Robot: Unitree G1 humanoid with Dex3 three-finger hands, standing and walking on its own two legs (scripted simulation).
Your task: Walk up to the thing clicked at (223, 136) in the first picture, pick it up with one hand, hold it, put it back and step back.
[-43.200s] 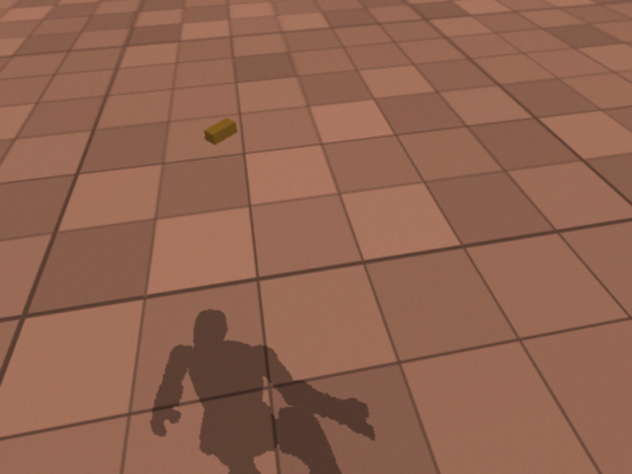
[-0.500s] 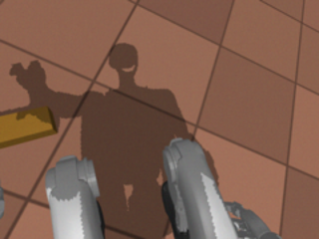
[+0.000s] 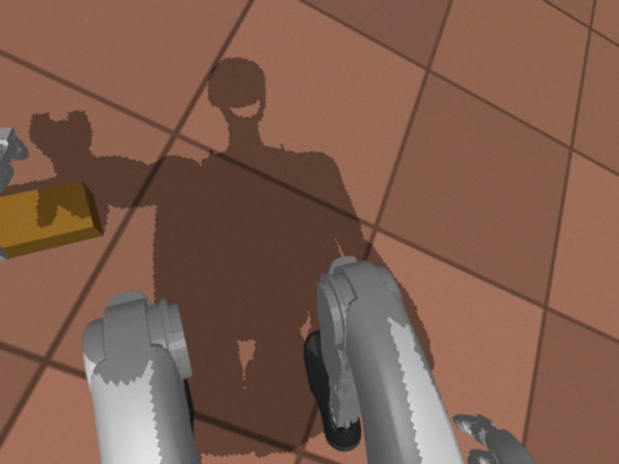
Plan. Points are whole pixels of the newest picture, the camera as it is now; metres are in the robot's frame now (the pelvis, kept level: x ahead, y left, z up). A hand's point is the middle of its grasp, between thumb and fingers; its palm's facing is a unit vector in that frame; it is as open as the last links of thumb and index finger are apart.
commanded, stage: home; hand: left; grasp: from above
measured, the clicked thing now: (34, 222) +0.47 +0.34 -0.31
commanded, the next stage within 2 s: none
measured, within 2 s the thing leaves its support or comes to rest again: neither
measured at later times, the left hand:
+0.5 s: hand out of the picture +0.39 +0.32 -0.04, palm faces -0.34 -0.46 -0.82, open 10.1 cm
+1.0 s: hand out of the picture +0.26 +0.25 +0.18, palm faces +0.09 -0.93 -0.36, open 7.4 cm
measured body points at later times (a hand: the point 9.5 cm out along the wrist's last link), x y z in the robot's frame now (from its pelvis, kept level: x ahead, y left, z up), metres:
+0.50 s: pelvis +0.02 +0.00 +0.08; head +0.21 +0.05 +0.48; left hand +0.41 +0.34 +0.01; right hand +0.13 -0.24 -0.05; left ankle +0.09 +0.14 -0.30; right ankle +0.11 -0.13 -0.30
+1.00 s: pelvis +0.04 +0.00 +0.26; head +0.15 +0.05 +0.70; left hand +0.25 +0.30 +0.20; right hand +0.27 -0.20 +0.18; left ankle +0.09 +0.14 -0.30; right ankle +0.11 -0.13 -0.30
